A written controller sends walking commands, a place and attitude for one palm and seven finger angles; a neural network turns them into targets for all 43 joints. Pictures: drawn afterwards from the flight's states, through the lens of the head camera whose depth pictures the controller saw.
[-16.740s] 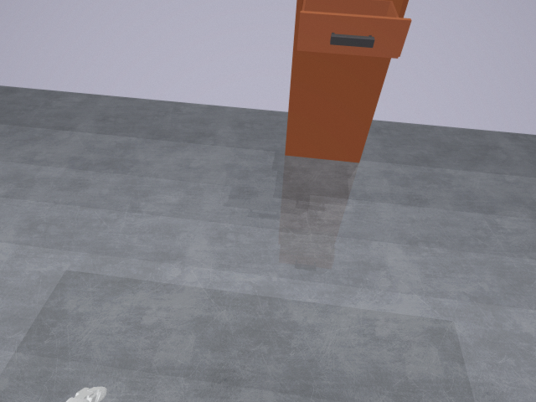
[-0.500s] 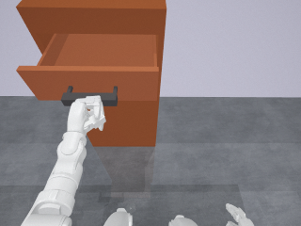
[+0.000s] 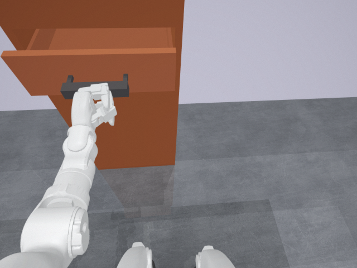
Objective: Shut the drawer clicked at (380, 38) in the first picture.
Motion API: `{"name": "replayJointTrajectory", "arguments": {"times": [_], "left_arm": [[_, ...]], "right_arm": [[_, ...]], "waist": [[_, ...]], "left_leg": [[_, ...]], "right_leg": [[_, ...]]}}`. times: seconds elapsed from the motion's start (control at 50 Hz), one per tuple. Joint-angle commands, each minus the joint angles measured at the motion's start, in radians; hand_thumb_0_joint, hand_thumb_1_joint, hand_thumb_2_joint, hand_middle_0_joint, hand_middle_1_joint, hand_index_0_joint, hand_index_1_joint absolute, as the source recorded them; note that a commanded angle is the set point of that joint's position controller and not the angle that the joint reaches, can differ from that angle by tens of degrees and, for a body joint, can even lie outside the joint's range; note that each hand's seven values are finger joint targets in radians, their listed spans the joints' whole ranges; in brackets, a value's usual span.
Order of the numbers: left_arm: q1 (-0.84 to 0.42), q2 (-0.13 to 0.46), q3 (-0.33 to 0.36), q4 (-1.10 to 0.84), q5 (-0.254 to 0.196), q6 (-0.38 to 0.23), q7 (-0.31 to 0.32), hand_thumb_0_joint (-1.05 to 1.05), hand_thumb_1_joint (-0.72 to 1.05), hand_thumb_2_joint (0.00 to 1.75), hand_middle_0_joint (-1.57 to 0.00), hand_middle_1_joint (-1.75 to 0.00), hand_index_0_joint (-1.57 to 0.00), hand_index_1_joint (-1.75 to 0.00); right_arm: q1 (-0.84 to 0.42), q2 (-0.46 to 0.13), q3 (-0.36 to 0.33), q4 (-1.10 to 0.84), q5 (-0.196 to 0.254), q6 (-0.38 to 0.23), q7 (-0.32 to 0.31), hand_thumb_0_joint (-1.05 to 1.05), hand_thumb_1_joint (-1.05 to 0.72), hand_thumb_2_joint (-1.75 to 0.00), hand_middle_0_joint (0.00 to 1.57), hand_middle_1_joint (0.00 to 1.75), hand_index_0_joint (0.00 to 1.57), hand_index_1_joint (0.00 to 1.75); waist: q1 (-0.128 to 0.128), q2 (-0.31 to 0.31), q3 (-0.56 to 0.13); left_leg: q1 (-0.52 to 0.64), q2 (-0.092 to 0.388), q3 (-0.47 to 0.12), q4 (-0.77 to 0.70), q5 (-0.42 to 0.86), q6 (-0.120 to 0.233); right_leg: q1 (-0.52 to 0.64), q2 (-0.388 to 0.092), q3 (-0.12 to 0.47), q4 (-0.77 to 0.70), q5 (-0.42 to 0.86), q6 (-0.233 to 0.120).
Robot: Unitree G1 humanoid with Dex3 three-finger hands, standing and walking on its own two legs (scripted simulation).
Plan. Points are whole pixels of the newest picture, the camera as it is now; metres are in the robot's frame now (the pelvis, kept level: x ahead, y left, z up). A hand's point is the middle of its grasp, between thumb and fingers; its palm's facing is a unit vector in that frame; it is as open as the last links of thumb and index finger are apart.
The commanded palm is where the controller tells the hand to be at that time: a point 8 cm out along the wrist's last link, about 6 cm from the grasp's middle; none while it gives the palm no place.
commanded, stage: push the drawer shut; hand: left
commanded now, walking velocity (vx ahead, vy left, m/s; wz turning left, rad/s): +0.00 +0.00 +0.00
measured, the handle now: (97, 83) +0.53 +0.18 +0.07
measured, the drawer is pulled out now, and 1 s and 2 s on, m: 0.10 0.00 0.00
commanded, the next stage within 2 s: pull the fist back off the drawer in 1.34 s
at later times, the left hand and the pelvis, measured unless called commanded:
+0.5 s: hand (112, 91) +0.51 +0.14 +0.07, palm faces +0.04 -1.00 -0.04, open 3.0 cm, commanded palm +0.50 +0.19 +0.08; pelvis +0.00 +0.00 -0.01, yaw +0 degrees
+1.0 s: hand (111, 76) +0.56 +0.15 +0.08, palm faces +0.03 -1.00 -0.04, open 3.1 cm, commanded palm +0.57 +0.19 +0.08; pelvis +0.00 +0.00 -0.02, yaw -1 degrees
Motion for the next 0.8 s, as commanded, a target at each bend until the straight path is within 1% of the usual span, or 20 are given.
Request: {"name": "replayJointTrajectory", "arguments": {"times": [0.0,0.06,0.1,0.14,0.18,0.2,0.24,0.26,0.32,0.34,0.36,0.38,0.42,0.44,0.52,0.56,0.62,0.68,0.72,0.78], "left_arm": [[-0.554,0.229,0.074,-0.196,-0.010,-0.066,0.015,0.00,0.90,0.90,-1.40,-1.60,-1.40,-1.60],[-0.561,0.271,0.106,-0.165,-0.004,-0.069,0.010,0.00,0.90,0.90,-1.40,-1.60,-1.40,-1.60],[-0.611,0.238,0.072,-0.158,-0.002,-0.068,0.005,0.00,0.90,0.90,-1.40,-1.60,-1.40,-1.60],[-0.634,0.269,0.095,-0.138,0.002,-0.071,0.008,0.00,0.90,0.90,-1.40,-1.60,-1.40,-1.60],[-0.648,0.275,0.098,-0.132,0.004,-0.071,0.007,0.00,0.90,0.90,-1.40,-1.60,-1.40,-1.60],[-0.655,0.264,0.085,-0.113,0.004,-0.065,0.004,0.00,0.90,0.90,-1.40,-1.60,-1.40,-1.60],[-0.701,0.284,0.087,-0.100,0.010,-0.065,0.001,0.00,0.90,0.90,-1.40,-1.60,-1.40,-1.60],[-0.721,0.281,0.084,-0.105,0.012,-0.066,0.001,0.00,0.90,0.90,-1.40,-1.60,-1.40,-1.60],[-0.731,0.332,0.119,-0.089,0.015,-0.060,-0.001,0.00,0.90,0.90,-1.40,-1.60,-1.40,-1.60],[-0.743,0.337,0.125,-0.099,0.017,-0.063,-0.002,0.00,0.90,0.90,-1.40,-1.60,-1.40,-1.60],[-0.755,0.311,0.103,-0.098,0.018,-0.062,-0.005,0.00,0.90,0.90,-1.40,-1.60,-1.40,-1.60],[-0.750,0.323,0.114,-0.080,0.020,-0.059,-0.005,0.00,0.90,0.90,-1.40,-1.60,-1.40,-1.60],[-0.794,0.318,0.097,-0.070,0.025,-0.051,-0.004,0.00,0.90,0.90,-1.40,-1.60,-1.40,-1.60],[-0.799,0.340,0.116,-0.061,0.027,-0.053,-0.002,0.00,0.90,0.90,-1.40,-1.60,-1.40,-1.60],[-0.820,0.374,0.137,-0.053,0.034,-0.047,0.005,0.00,0.90,0.90,-1.40,-1.60,-1.40,-1.60],[-0.842,0.373,0.131,-0.035,0.040,-0.044,0.004,0.00,0.90,0.90,-1.40,-1.60,-1.40,-1.60],[-0.867,0.405,0.145,-0.014,0.046,-0.035,0.000,0.00,0.90,0.90,-1.40,-1.60,-1.40,-1.60],[-0.880,0.453,0.176,-0.003,0.053,-0.033,-0.002,0.00,0.90,0.90,-1.40,-1.60,-1.40,-1.60],[-0.905,0.437,0.157,0.007,0.057,-0.029,-0.004,0.00,0.90,0.90,-1.40,-1.60,-1.40,-1.60],[-0.945,0.461,0.160,0.044,0.066,-0.018,0.000,0.00,0.90,0.90,-1.40,-1.60,-1.40,-1.60]], "right_arm": [[0.078,-0.156,-0.059,-0.085,-0.005,-0.015,-0.014,0.00,-0.90,-0.90,0.20,0.30,0.20,0.30],[0.091,-0.160,-0.057,-0.083,-0.007,-0.007,-0.015,0.00,-0.90,-0.90,0.20,0.30,0.20,0.30],[0.091,-0.155,-0.055,-0.081,-0.007,-0.006,-0.013,0.00,-0.90,-0.90,0.20,0.30,0.20,0.30],[0.105,-0.162,-0.057,-0.074,-0.010,-0.005,-0.014,0.00,-0.90,-0.90,0.20,0.30,0.20,0.30],[0.108,-0.162,-0.058,-0.072,-0.012,-0.003,-0.013,0.00,-0.90,-0.90,0.20,0.30,0.20,0.30],[0.110,-0.162,-0.056,-0.072,-0.011,-0.003,-0.012,0.00,-0.90,-0.90,0.20,0.30,0.20,0.30],[0.121,-0.166,-0.053,-0.067,-0.013,-0.002,-0.014,0.00,-0.90,-0.90,0.20,0.30,0.20,0.30],[0.120,-0.164,-0.054,-0.064,-0.014,-0.002,-0.013,0.00,-0.90,-0.90,0.20,0.30,0.20,0.30],[0.133,-0.168,-0.052,-0.066,-0.017,0.000,-0.014,0.00,-0.90,-0.90,0.20,0.30,0.20,0.30],[0.139,-0.169,-0.054,-0.066,-0.020,0.000,-0.014,0.00,-0.90,-0.90,0.20,0.30,0.20,0.30],[0.140,-0.164,-0.053,-0.065,-0.018,0.000,-0.012,0.00,-0.90,-0.90,0.20,0.30,0.20,0.30],[0.144,-0.166,-0.054,-0.062,-0.019,0.002,-0.012,0.00,-0.90,-0.90,0.20,0.30,0.20,0.30],[0.151,-0.167,-0.052,-0.056,-0.020,0.003,-0.010,0.00,-0.90,-0.90,0.20,0.30,0.20,0.30],[0.159,-0.171,-0.051,-0.054,-0.023,0.004,-0.010,0.00,-0.90,-0.90,0.20,0.30,0.20,0.30],[0.173,-0.176,-0.051,-0.054,-0.028,0.007,-0.008,0.00,-0.90,-0.90,0.20,0.30,0.20,0.30],[0.182,-0.177,-0.049,-0.051,-0.029,0.010,-0.006,0.00,-0.90,-0.90,0.20,0.30,0.20,0.30],[0.194,-0.179,-0.047,-0.049,-0.031,0.013,-0.005,0.00,-0.90,-0.90,0.20,0.30,0.20,0.30],[0.206,-0.184,-0.044,-0.052,-0.033,0.017,-0.007,0.00,-0.90,-0.90,0.20,0.30,0.20,0.30],[0.211,-0.182,-0.043,-0.049,-0.034,0.017,-0.005,0.00,-0.90,-0.90,0.20,0.30,0.20,0.30],[0.225,-0.192,-0.039,-0.044,-0.037,0.020,-0.007,0.00,-0.90,-0.90,0.20,0.30,0.20,0.30]], "waist": [[-0.036,0.019,-0.381],[-0.036,0.013,-0.388],[-0.055,0.034,-0.379],[-0.057,0.040,-0.376],[-0.062,0.049,-0.404],[-0.074,0.034,-0.389],[-0.086,0.037,-0.377],[-0.089,0.059,-0.397],[-0.083,0.054,-0.429],[-0.084,0.062,-0.452],[-0.091,0.071,-0.463],[-0.090,0.074,-0.454],[-0.111,0.080,-0.426],[-0.103,0.088,-0.426],[-0.110,0.072,-0.458],[-0.121,0.092,-0.457],[-0.127,0.096,-0.443],[-0.124,0.098,-0.476],[-0.138,0.108,-0.454],[-0.159,0.100,-0.433]], "left_leg": [[0.346,-0.030,-0.074,-0.119,0.093,0.007],[0.334,-0.028,-0.077,-0.111,0.111,0.007],[0.332,-0.029,-0.075,-0.105,0.092,0.008],[0.345,-0.026,-0.084,-0.101,0.100,0.008],[0.343,-0.026,-0.081,-0.091,0.110,0.008],[0.328,-0.027,-0.079,-0.089,0.095,0.010],[0.314,-0.026,-0.087,-0.087,0.081,0.012],[0.324,-0.026,-0.084,-0.082,0.080,0.012],[0.302,-0.027,-0.081,-0.070,0.100,0.014],[0.316,-0.026,-0.085,-0.064,0.124,0.014],[0.328,-0.026,-0.084,-0.060,0.134,0.014],[0.320,-0.024,-0.084,-0.055,0.137,0.013],[0.307,-0.023,-0.083,-0.054,0.117,0.015],[0.307,-0.023,-0.091,-0.054,0.120,0.013],[0.292,-0.023,-0.087,-0.045,0.127,0.017],[0.297,-0.021,-0.091,-0.041,0.136,0.017],[0.265,-0.021,-0.086,-0.034,0.123,0.018],[0.258,-0.020,-0.086,-0.025,0.138,0.020],[0.255,-0.019,-0.088,-0.025,0.123,0.019],[0.229,-0.015,-0.094,-0.016,0.100,0.022]], "right_leg": [[0.023,0.046,0.035,-0.166,0.137,-0.004],[0.026,0.048,0.035,-0.156,0.155,-0.005],[-0.002,0.049,0.037,-0.159,0.137,-0.003],[-0.023,0.052,0.032,-0.153,0.136,-0.007],[-0.022,0.050,0.036,-0.151,0.144,-0.004],[-0.027,0.052,0.038,-0.157,0.135,-0.002],[-0.045,0.052,0.038,-0.151,0.121,-0.003],[-0.051,0.051,0.040,-0.151,0.119,-0.001],[-0.018,0.052,0.047,-0.147,0.138,-0.001],[-0.022,0.053,0.044,-0.137,0.154,-0.003],[-0.031,0.054,0.044,-0.139,0.161,-0.001],[-0.036,0.054,0.043,-0.138,0.162,-0.002],[-0.056,0.055,0.045,-0.145,0.146,0.001],[-0.064,0.056,0.040,-0.136,0.143,-0.005],[-0.045,0.058,0.045,-0.139,0.150,0.000],[-0.067,0.059,0.041,-0.134,0.153,0.000],[-0.061,0.061,0.047,-0.138,0.147,0.000],[-0.048,0.062,0.049,-0.133,0.157,0.000],[-0.071,0.063,0.046,-0.137,0.141,0.000],[-0.108,0.064,0.043,-0.132,0.116,0.002]]}}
